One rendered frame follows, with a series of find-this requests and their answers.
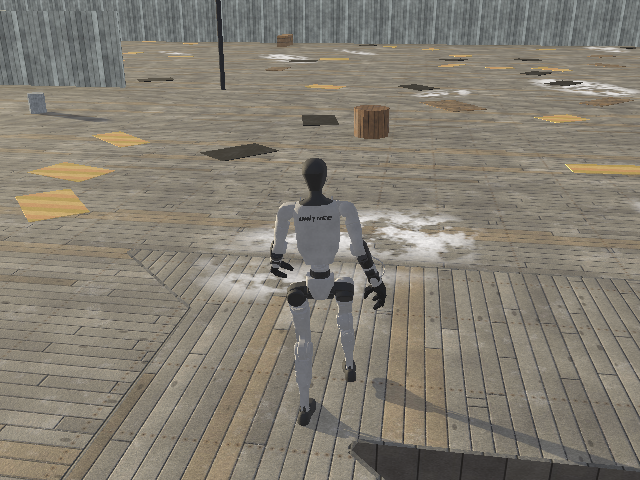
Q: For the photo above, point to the robot right hand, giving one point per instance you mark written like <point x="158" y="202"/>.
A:
<point x="381" y="294"/>

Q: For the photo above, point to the robot torso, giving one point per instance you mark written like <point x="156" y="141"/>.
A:
<point x="317" y="231"/>

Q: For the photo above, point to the robot left hand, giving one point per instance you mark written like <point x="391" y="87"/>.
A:
<point x="278" y="273"/>

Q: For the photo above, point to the robot left forearm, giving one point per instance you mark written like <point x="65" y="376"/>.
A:
<point x="275" y="259"/>

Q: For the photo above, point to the right robot thigh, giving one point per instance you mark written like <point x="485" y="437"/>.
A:
<point x="344" y="292"/>

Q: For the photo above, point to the left robot upper arm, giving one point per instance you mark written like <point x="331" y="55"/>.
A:
<point x="284" y="214"/>

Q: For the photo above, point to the right robot upper arm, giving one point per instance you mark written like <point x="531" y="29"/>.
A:
<point x="348" y="210"/>

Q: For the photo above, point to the robot right forearm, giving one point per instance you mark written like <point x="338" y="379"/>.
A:
<point x="369" y="267"/>

